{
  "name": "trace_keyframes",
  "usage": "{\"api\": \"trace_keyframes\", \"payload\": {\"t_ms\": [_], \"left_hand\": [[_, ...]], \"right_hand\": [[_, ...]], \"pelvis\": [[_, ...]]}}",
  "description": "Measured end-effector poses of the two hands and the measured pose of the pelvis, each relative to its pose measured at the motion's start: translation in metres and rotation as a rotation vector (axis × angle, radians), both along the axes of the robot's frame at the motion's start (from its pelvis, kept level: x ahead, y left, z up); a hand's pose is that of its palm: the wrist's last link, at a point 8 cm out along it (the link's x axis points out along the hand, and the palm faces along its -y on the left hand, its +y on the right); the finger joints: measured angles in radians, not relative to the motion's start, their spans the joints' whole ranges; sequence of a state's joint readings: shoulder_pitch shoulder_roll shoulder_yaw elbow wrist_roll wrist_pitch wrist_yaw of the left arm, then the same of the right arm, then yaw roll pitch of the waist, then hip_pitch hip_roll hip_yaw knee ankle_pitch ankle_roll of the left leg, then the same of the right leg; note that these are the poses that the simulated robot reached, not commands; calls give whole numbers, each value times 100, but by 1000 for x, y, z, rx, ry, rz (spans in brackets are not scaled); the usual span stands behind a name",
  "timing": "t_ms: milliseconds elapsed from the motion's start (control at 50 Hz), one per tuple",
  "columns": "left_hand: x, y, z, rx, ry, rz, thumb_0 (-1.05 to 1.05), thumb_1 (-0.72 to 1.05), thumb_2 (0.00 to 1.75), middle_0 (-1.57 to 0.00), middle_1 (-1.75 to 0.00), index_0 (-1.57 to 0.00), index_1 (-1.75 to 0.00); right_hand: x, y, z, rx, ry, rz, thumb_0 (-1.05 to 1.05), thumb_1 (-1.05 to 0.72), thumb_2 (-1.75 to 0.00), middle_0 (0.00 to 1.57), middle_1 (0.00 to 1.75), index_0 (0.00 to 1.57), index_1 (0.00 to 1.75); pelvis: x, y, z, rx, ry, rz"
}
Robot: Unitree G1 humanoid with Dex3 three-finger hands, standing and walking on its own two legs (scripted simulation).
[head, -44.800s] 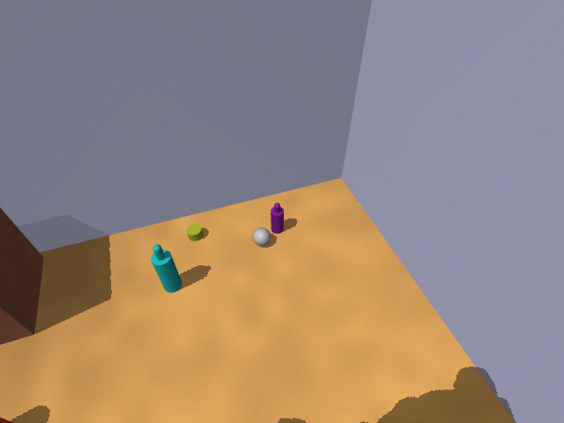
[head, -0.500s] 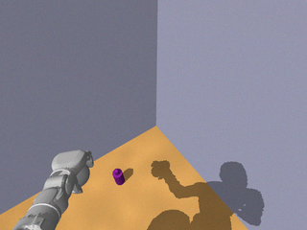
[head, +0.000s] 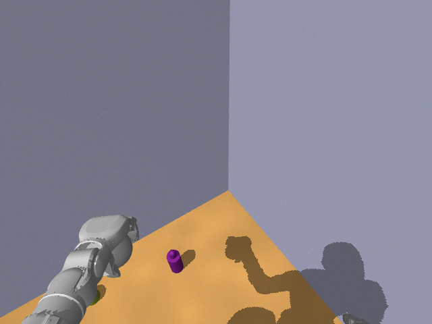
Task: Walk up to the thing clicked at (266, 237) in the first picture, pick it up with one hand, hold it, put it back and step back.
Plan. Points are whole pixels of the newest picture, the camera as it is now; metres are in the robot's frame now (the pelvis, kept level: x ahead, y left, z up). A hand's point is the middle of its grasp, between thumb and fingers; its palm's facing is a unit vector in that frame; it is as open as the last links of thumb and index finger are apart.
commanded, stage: hold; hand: left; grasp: from above
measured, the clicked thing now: (112, 249) +0.32 +0.23 -0.07
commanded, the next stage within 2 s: crouch in 1.36 s
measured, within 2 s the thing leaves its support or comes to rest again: neither
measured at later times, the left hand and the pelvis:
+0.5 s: hand (110, 258) +0.28 +0.22 -0.03, palm faces -0.45 -0.05 -0.89, open 9.5 cm; pelvis -0.01 +0.00 +0.01, yaw +0 degrees
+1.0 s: hand (108, 261) +0.27 +0.21 -0.02, palm faces -0.45 -0.06 -0.89, open 9.5 cm; pelvis -0.02 -0.01 +0.01, yaw +0 degrees
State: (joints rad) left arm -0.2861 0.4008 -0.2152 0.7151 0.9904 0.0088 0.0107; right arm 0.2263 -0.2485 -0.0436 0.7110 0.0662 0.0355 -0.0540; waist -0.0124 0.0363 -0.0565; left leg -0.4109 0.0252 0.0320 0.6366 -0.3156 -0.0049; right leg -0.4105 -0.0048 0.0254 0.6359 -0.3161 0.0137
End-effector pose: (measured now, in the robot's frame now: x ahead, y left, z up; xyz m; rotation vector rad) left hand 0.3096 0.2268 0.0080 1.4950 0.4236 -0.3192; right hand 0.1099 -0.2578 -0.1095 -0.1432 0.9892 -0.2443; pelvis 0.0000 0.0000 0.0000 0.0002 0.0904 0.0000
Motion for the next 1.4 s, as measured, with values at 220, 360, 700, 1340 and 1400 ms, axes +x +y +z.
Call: {"api": "trace_keyframes", "payload": {"t_ms": [220, 360, 700, 1340, 1400], "left_hand": [[-8, -3, 11, -2, -2, -5, 1, 2, 55, -50, -73, -70, -72], [-15, -5, 15, -6, -3, -9, 1, 2, 55, -50, -75, -69, -73], [-27, -8, 27, -8, -13, -18, 2, 3, 56, -47, -79, -67, -76], [-31, -12, 32, -12, -18, -23, 3, 2, 58, -45, -83, -66, -80], [-29, -12, 33, -11, -20, -22, 3, 2, 58, -45, -83, -66, -80]], "right_hand": [[8, 1, 7, 7, -29, 10, 1, -91, -89, 20, 30, 20, 30], [9, 1, 10, 11, -40, 14, 1, -91, -89, 20, 30, 20, 30], [11, 3, 15, 21, -71, 22, 1, -91, -89, 20, 30, 20, 30], [21, 6, 19, 26, -88, 37, 1, -91, -89, 20, 30, 20, 30], [21, 6, 19, 26, -85, 31, 1, -91, -89, 20, 30, 20, 30]], "pelvis": [[-4, -2, 4, 4, -27, -3], [-7, -3, 7, 6, -41, -4], [-13, -4, 10, 8, -71, -6], [-14, -7, 13, 9, -85, -4], [-13, -6, 13, 9, -84, -5]]}}
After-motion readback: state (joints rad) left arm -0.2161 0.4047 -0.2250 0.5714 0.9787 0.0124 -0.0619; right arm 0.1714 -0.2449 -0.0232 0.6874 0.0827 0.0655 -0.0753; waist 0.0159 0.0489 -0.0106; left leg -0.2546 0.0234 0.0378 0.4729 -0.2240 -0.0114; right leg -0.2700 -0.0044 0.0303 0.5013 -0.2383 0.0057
